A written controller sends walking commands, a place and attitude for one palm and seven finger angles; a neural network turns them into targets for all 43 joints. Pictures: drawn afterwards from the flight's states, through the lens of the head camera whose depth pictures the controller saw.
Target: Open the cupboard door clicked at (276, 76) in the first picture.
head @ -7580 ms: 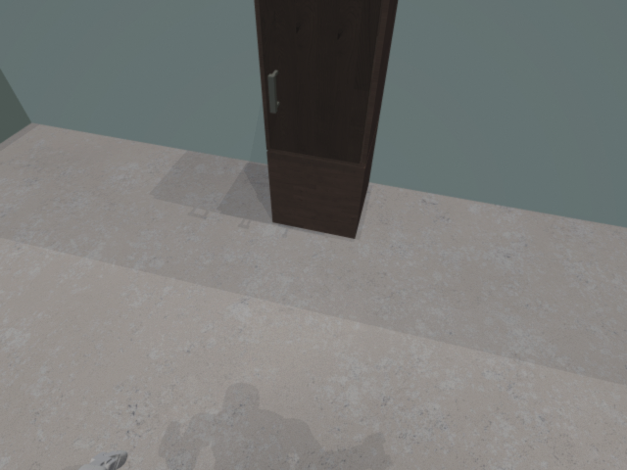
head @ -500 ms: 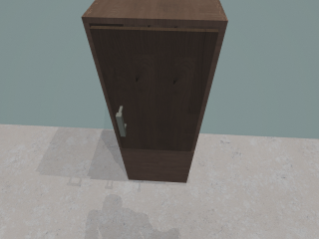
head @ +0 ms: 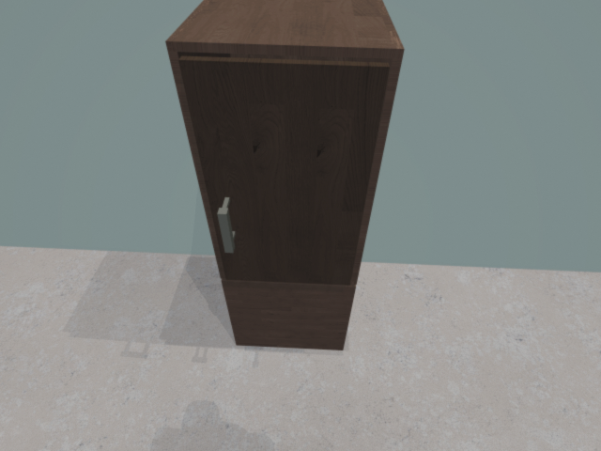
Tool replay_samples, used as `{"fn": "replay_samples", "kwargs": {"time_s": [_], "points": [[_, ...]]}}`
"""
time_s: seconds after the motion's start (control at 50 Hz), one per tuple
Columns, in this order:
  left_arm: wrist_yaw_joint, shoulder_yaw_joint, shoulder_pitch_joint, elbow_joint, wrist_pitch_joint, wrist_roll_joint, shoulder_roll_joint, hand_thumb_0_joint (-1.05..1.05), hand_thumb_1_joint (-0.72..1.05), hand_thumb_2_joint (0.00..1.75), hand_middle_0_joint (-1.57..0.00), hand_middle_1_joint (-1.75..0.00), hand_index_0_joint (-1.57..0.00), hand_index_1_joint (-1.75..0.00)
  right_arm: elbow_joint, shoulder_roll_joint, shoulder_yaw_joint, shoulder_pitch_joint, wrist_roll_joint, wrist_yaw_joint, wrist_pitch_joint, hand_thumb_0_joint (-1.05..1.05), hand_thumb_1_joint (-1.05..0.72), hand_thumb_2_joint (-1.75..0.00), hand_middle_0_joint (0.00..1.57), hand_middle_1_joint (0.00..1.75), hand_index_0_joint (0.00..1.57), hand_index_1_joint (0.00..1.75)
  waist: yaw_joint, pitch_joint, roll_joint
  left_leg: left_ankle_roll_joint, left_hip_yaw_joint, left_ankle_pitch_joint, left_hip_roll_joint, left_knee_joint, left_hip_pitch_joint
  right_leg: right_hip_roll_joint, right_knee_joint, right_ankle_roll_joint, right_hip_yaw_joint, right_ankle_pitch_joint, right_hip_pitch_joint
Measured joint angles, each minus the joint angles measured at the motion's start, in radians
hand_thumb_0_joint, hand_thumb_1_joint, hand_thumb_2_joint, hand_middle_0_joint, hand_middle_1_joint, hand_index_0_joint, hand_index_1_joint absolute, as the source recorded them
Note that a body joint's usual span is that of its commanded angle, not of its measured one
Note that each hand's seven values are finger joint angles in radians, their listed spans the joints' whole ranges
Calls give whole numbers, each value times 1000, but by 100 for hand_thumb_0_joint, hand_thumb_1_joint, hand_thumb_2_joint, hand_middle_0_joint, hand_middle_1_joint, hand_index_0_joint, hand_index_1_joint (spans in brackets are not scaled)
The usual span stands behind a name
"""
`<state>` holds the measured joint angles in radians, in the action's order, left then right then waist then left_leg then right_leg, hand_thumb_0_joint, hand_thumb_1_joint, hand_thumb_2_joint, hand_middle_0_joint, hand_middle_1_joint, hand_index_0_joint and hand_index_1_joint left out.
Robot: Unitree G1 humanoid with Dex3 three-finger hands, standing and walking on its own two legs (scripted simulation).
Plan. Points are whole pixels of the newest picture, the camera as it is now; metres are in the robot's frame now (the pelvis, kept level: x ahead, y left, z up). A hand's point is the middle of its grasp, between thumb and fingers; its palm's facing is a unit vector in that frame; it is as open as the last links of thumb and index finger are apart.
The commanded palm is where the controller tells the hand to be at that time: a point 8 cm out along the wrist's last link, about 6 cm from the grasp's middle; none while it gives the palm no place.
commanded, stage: look again from close up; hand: left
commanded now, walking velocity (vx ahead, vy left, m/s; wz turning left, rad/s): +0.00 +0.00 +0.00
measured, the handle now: (228, 225) +0.60 +0.19 -0.10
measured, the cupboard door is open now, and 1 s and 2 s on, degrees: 0 0 0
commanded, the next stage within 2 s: shuffle to correct the standing spot in 0.16 s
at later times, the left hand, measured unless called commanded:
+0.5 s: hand out of the picture -0.09 +0.19 -0.17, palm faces +0.08 -0.99 -0.15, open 7.4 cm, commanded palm none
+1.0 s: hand out of the picture +0.08 +0.24 -0.16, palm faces +0.02 -0.98 -0.20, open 7.3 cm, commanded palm none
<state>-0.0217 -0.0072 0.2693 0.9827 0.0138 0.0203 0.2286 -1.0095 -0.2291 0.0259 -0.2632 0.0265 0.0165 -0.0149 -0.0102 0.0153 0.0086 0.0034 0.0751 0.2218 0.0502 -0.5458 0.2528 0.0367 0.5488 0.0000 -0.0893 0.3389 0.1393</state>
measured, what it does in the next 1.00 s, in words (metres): steps on the spot: left foot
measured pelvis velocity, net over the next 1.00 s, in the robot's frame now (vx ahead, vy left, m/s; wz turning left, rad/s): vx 0.04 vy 0.05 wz -0.01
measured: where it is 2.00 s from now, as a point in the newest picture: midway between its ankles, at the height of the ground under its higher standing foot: outside the picture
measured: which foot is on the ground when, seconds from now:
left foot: down 0.00-0.56, up 0.58-0.74, down 0.76-1.00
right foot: down 0.00-0.76, up 0.78-1.00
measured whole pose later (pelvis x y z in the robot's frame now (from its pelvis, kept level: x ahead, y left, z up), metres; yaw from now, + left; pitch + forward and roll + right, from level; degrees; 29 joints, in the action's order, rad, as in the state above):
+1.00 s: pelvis +0.04 +0.05 +0.01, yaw +0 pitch +1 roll +0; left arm 0.01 -0.07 0.26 1.01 0.00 0.03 0.18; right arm -1.08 -0.10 0.02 -0.39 0.04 0.04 0.05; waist -0.02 0.02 -0.01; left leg -0.02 0.12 0.30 0.02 -0.39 0.10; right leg 0.08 0.78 0.01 -0.10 0.28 0.47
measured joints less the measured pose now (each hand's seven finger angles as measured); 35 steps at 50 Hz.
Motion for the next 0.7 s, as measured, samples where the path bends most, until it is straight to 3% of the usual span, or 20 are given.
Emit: {"fn": "replay_samples", "kwargs": {"time_s": [0.32,0.44,0.52,0.56,0.64,0.66,0.7], "points": [[-1,10,95,54,6,6,-62,0,90,90,-20,-30,-20,-30,-45,81,-16,-43,-6,-7,-7,0,-91,-90,20,30,20,30,15,1,-26,-25,2,-67,-10,50,41,5,-65,20,0,-80,34],[3,-6,151,77,13,15,-85,0,91,90,-20,-30,-20,-30,-73,102,-4,-80,0,-5,-26,0,-91,-90,20,30,20,30,15,-22,-22,-37,-3,10,-27,58,52,5,-43,2,16,69,52],[11,-23,181,81,14,15,-98,0,91,90,-20,-30,-20,-30,-82,102,12,-77,1,1,-35,0,-91,-90,20,30,20,30,17,-9,-8,-39,-4,21,-39,62,61,10,-23,-24,21,91,69],[11,-32,202,80,9,17,-103,0,91,90,-20,-30,-20,-30,-86,99,20,-73,-1,2,-44,1,-91,-90,20,30,20,30,26,-6,4,-32,-16,100,-43,8,87,8,-32,-23,20,59,66],[-11,-49,251,114,2,11,-113,0,91,90,-20,-30,-20,-30,-70,91,40,-53,-2,-10,-58,1,-91,-90,20,30,20,30,49,-30,-13,-19,-21,154,-52,-394,214,20,-85,-4,37,-77,66],[-12,-48,256,130,5,13,-115,0,91,90,-20,-30,-20,-30,-58,89,43,-49,-4,-12,-49,1,-91,-90,20,30,20,30,44,-35,-19,-20,-16,158,-44,-418,208,24,-91,6,44,-89,65],[-9,-44,257,146,6,20,-116,0,91,90,-20,-30,-20,-30,-34,89,43,-48,-8,-13,-19,1,-91,-90,20,30,20,30,32,-42,-29,-22,0,169,-26,-306,140,30,-88,25,50,-79,62]]}}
